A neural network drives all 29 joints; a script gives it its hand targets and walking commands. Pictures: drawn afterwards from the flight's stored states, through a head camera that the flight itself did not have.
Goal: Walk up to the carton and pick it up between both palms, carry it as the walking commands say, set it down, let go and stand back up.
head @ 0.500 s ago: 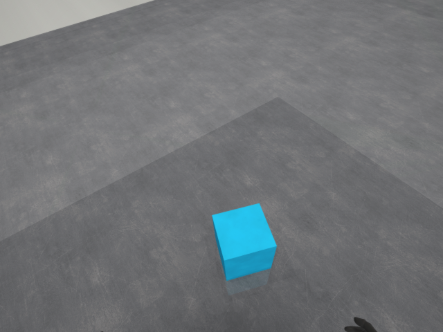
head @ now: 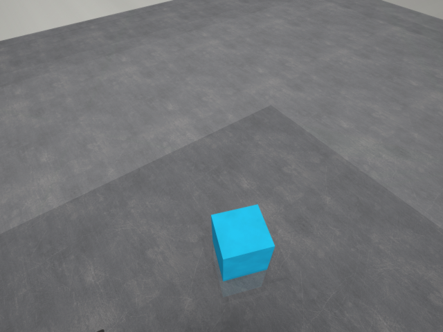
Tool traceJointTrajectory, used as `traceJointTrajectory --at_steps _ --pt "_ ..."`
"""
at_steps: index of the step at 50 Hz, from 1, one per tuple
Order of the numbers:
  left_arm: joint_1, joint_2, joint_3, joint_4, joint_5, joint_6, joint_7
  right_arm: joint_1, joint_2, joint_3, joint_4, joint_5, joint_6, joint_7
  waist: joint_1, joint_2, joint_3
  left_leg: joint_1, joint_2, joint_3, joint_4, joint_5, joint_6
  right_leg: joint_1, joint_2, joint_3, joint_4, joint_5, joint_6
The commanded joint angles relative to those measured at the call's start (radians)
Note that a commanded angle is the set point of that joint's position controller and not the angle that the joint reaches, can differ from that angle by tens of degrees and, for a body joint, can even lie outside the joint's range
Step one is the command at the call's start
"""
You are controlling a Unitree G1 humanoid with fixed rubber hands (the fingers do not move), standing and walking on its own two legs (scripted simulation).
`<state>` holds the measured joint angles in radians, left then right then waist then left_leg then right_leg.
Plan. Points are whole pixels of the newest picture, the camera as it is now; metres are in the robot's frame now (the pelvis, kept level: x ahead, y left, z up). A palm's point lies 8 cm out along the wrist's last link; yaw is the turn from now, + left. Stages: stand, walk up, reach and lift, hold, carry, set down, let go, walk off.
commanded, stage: walk up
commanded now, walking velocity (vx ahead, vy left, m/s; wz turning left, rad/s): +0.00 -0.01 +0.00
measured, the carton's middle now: (240, 243) +0.58 -0.07 -0.65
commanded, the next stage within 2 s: none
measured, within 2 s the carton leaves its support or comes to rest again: neither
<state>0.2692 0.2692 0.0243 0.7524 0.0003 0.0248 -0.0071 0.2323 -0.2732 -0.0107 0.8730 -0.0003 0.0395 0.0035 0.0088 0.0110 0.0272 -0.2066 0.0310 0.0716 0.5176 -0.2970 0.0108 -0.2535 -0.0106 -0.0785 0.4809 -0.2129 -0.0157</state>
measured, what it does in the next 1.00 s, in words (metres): walks ahead: right foot, then left foot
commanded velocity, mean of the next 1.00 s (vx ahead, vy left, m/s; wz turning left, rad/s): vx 0.15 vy -0.18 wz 0.16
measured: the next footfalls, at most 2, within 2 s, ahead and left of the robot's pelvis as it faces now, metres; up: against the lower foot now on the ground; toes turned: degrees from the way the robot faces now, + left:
right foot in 0.36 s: +0.10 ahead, -0.21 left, +0.00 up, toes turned -2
left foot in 0.74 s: +0.22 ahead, +0.06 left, +0.00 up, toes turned +12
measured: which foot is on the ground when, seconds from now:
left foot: down 0.00-0.36, up 0.38-0.72, down 0.74-1.00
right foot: down 0.00-0.08, up 0.10-0.34, down 0.36-0.74, up 0.76-1.00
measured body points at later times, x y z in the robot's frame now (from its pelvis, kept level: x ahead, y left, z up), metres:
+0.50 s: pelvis +0.08 -0.10 +0.00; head +0.12 -0.11 +0.45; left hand +0.11 +0.18 -0.11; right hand +0.17 -0.36 -0.14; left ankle +0.02 +0.07 -0.67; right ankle +0.06 -0.20 -0.74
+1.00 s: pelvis +0.21 -0.12 -0.01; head +0.25 -0.11 +0.44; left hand +0.30 +0.16 -0.13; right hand +0.30 -0.38 -0.14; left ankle +0.18 +0.05 -0.74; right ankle +0.22 -0.23 -0.73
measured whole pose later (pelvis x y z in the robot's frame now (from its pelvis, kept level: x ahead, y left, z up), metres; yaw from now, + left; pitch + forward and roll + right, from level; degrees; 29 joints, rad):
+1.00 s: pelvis +0.21 -0.12 -0.01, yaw +8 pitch +1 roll +0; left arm 0.18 0.26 0.03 0.75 0.00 0.06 -0.02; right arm 0.29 -0.26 -0.06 0.83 0.00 0.02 -0.03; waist -0.01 0.00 0.07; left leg -0.30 0.12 0.02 0.62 -0.33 -0.07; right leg -0.36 -0.04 -0.09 0.74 -0.38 0.02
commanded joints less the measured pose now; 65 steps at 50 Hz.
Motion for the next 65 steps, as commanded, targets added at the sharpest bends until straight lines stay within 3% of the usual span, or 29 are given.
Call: traceJointTrajectory --at_steps 1,3,5,6,7,10,13,15,17,19,20,22,27,29,33,36,37,38,39,40,42,45,49,50,52,53,57,61,65 --pt "0.021 0.072 0.011 0.028 0.021 -0.013 0.006 0.009 -0.073 -0.029 -0.053 -0.018 -0.028 -0.005 0.006 -0.001 -0.019 -0.084 0.094 -0.100 -0.193 -0.044 0.020 0.060 -0.054 0.076 -0.071 0.014 -0.006" --pt "-0.029 0.062 0.018 0.000 0.028 -0.005 0.005 0.014 -0.081 -0.053 -0.057 -0.026 -0.019 -0.012 -0.001 0.008 -0.002 -0.050 0.097 -0.094 -0.162 -0.090 0.016 -0.014 -0.076 0.086 -0.081 -0.131 0.006" --pt "-0.178 0.129 0.074 -0.088 0.062 0.034 -0.034 0.259 -0.299 -0.130 0.006 -0.042 0.017 -0.070 -0.109 0.051 0.151 0.067 0.475 -0.633 -0.340 -0.177 0.168 -0.437 -0.030 0.039 0.358 -0.270 0.050" --pt "-0.131 0.100 0.068 -0.079 0.069 0.032 -0.035 0.229 -0.303 -0.128 0.006 -0.034 0.009 -0.076 -0.063 0.050 0.129 0.078 0.503 -0.589 -0.303 -0.021 0.183 -0.460 -0.086 0.108 0.440 -0.236 0.058" --pt "-0.136 0.098 0.058 -0.081 0.069 0.031 -0.029 0.199 -0.257 -0.121 -0.009 -0.029 0.006 -0.079 -0.067 0.000 0.070 0.101 0.463 -0.542 -0.266 0.004 0.182 -0.435 -0.101 0.144 0.455 -0.199 0.053" --pt "-0.137 0.073 0.046 -0.072 0.041 0.043 -0.055 0.091 -0.247 -0.118 -0.049 -0.038 0.000 -0.064 -0.045 0.170 0.104 -0.041 0.296 -0.371 -0.283 -0.019 0.111 -0.317 -0.044 0.093 0.411 -0.159 0.072" --pt "-0.144 0.057 0.040 -0.076 0.034 0.033 -0.050 0.166 -0.251 -0.123 -0.022 -0.035 -0.006 -0.064 -0.066 0.171 0.046 0.063 0.314 -0.326 -0.200 0.331 0.135 -0.273 -0.035 0.048 0.285 -0.227 0.079" --pt "-0.121 0.036 0.027 -0.059 0.030 0.013 -0.054 0.147 -0.255 -0.121 -0.040 -0.020 -0.016 -0.045 -0.061 0.288 -0.012 -0.042 0.249 -0.279 -0.233 -0.192 0.109 -0.076 -0.004 0.030 0.109 -0.259 0.065" --pt "0.114 0.069 0.052 0.038 0.029 -0.011 -0.033 0.048 -0.162 -0.097 -0.088 -0.019 -0.028 -0.021 0.067 0.181 -0.058 -0.266 0.134 -0.169 -0.096 -0.239 0.059 0.305 0.015 -0.023 -0.050 -0.082 0.063" --pt "0.305 0.242 0.070 0.077 0.039 -0.036 -0.010 0.021 0.019 -0.053 -0.142 -0.037 -0.040 -0.009 0.124 -0.331 -0.097 -0.489 -0.030 -0.037 0.451 -0.322 -0.015 0.330 -0.436 0.465 -0.334 -0.393 -0.008" --pt "0.220 0.211 0.065 0.062 0.045 -0.035 -0.015 -0.032 -0.049 -0.071 -0.142 -0.031 -0.028 -0.008 0.103 -0.275 -0.051 -0.470 0.048 -0.084 0.546 -0.256 -0.007 0.232 -0.392 0.434 -0.335 -0.476 -0.074" --pt "0.165 0.137 0.057 0.048 0.038 -0.045 -0.006 0.007 -0.071 -0.075 -0.115 -0.028 -0.040 0.003 0.061 -0.127 -0.049 -0.493 0.051 -0.091 0.588 -0.149 -0.029 0.317 -0.324 0.311 -0.256 -0.111 -0.068" --pt "0.214 0.078 0.051 0.055 0.035 -0.064 0.010 -0.024 -0.007 -0.063 -0.110 -0.024 -0.033 0.030 0.027 -0.200 -0.063 -0.500 0.037 -0.045 0.537 -0.073 -0.040 0.344 -0.264 0.105 -0.176 0.392 -0.089" --pt "0.217 0.095 0.047 0.035 0.034 -0.054 0.010 -0.115 -0.024 -0.054 -0.137 -0.024 -0.021 0.027 0.063 -0.130 -0.042 -0.505 0.018 0.006 0.456 -0.101 -0.043 0.334 -0.244 0.095 -0.185 0.297 -0.128" --pt "0.163 0.086 0.034 0.022 0.042 -0.036 -0.002 -0.144 0.008 -0.025 -0.165 -0.007 -0.029 0.036 0.048 -0.214 0.009 -0.338 0.004 0.051 0.193 -0.066 -0.032 0.205 -0.213 0.014 -0.134 0.282 -0.111" --pt "0.165 0.053 0.026 0.029 0.030 -0.041 -0.003 0.037 -0.012 -0.032 -0.103 -0.012 -0.052 0.009 -0.039 -0.093 -0.147 -0.005 -0.025 0.101 -0.014 0.157 -0.017 0.155 -0.158 -0.068 0.121 0.473 -0.058" --pt "0.143 0.057 0.027 0.015 0.020 -0.042 -0.001 0.179 -0.093 -0.062 -0.089 -0.022 -0.062 -0.006 -0.101 0.041 -0.203 0.236 0.085 -0.038 -0.051 0.288 0.008 -0.031 -0.128 -0.048 0.277 0.267 -0.031" --pt "0.115 0.043 0.034 -0.034 0.023 -0.045 0.006 0.290 -0.239 -0.092 -0.056 -0.033 -0.061 -0.025 -0.131 0.237 -0.155 0.351 0.364 -0.379 -0.099 0.543 0.068 -0.292 -0.027 -0.069 0.507 -0.247 0.016" --pt "0.089 0.074 0.039 -0.055 0.022 -0.020 0.013 0.323 -0.280 -0.096 -0.070 -0.019 -0.047 -0.038 -0.122 0.272 -0.134 0.306 0.507 -0.498 -0.086 0.961 0.184 -0.339 -0.012 0.031 0.598 -0.485 0.042" --pt "0.039 0.092 0.045 -0.066 0.014 0.003 0.013 0.241 -0.282 -0.095 -0.062 -0.019 -0.034 -0.044 -0.098 0.263 -0.105 0.252 0.503 -0.465 -0.065 1.170 0.218 -0.379 -0.018 0.049 0.668 -0.478 0.072" --pt "0.022 0.061 0.045 -0.061 0.021 0.018 -0.010 0.166 -0.205 -0.077 -0.073 -0.019 -0.034 -0.042 -0.074 0.148 -0.051 0.134 0.379 -0.348 -0.091 0.775 0.158 -0.350 -0.053 0.081 0.654 -0.314 0.065" --pt "-0.010 0.037 0.035 -0.062 0.011 0.051 -0.027 0.078 -0.175 -0.078 -0.089 -0.028 -0.025 -0.058 -0.034 0.289 0.016 -0.035 0.304 -0.217 -0.145 0.735 0.144 -0.200 -0.032 0.055 0.491 -0.259 0.067" --pt "0.026 0.039 0.042 -0.014 0.007 0.045 -0.024 -0.063 -0.200 -0.090 -0.120 -0.028 -0.013 -0.036 0.008 0.292 0.002 -0.138 0.244 -0.201 -0.128 0.457 0.073 0.037 -0.019 0.027 0.115 -0.079 0.049" --pt "0.098 0.045 0.038 0.009 0.017 0.023 -0.012 -0.057 -0.158 -0.073 -0.094 -0.021 -0.012 -0.029 0.040 0.230 -0.057 -0.177 0.196 -0.145 -0.009 0.367 0.044 0.189 -0.021 0.004 -0.043 0.020 0.039" --pt "0.149 0.154 0.051 0.042 0.047 -0.003 -0.009 0.040 0.021 -0.031 -0.109 -0.025 -0.006 -0.031 0.049 -0.306 -0.143 -0.301 -0.014 -0.021 0.319 -0.260 -0.071 0.271 -0.328 0.230 -0.150 0.375 -0.043" --pt "0.088 0.204 0.054 0.015 0.033 0.001 -0.004 0.011 -0.028 -0.042 -0.119 -0.013 0.016 -0.050 0.044 -0.348 -0.103 -0.264 -0.001 -0.041 0.495 -0.353 -0.054 0.143 -0.376 0.244 -0.138 0.526 -0.142" --pt "0.082 0.117 0.036 0.045 0.028 -0.044 0.025 0.025 -0.047 -0.043 -0.081 -0.027 0.013 -0.026 0.006 -0.092 -0.149 -0.264 -0.004 -0.089 0.471 -0.191 -0.031 0.290 -0.328 0.222 -0.045 0.895 -0.129" --pt "0.035 0.089 0.033 0.026 0.030 -0.040 0.025 0.029 -0.007 -0.028 -0.057 -0.017 0.026 -0.004 -0.005 -0.235 -0.160 -0.187 -0.036 -0.061 0.316 -0.155 -0.034 0.261 -0.245 0.145 -0.050 0.793 -0.110" --pt "0.026 0.117 0.047 0.005 0.022 -0.022 0.021 -0.045 0.018 -0.002 -0.064 -0.008 0.019 -0.011 0.023 -0.190 -0.113 -0.142 -0.042 -0.031 0.106 -0.174 -0.030 0.258 -0.244 0.169 -0.064 0.552 -0.138"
